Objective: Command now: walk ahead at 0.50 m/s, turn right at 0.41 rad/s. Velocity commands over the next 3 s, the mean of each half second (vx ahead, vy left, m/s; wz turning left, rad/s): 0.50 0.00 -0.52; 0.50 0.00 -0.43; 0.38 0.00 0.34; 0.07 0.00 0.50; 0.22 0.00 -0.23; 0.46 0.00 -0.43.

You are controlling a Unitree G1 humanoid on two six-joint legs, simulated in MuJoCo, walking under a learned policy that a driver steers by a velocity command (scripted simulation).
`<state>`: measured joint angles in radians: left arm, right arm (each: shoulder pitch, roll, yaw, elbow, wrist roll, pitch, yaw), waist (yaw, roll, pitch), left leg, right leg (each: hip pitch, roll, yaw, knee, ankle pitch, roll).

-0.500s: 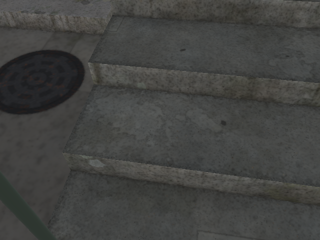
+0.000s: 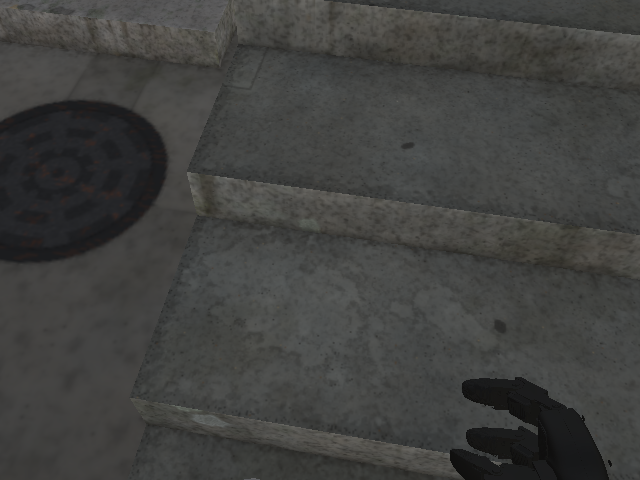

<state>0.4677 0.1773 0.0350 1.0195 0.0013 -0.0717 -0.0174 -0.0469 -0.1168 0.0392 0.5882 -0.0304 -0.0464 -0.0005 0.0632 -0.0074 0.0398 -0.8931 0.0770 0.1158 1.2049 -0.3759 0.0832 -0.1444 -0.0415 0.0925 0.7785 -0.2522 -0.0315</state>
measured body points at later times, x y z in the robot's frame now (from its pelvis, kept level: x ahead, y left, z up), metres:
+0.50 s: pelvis +0.24 +0.02 +0.10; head +0.24 +0.04 +0.55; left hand +0.45 +0.18 -0.03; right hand +0.12 -0.14 -0.05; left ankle +0.13 +0.10 -0.63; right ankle +0.28 -0.15 -0.37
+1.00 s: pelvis +0.54 -0.12 +0.23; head +0.54 -0.09 +0.68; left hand +0.65 +0.09 +0.07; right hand +0.68 -0.40 +0.19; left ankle +0.69 -0.03 -0.36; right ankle +0.46 -0.17 -0.49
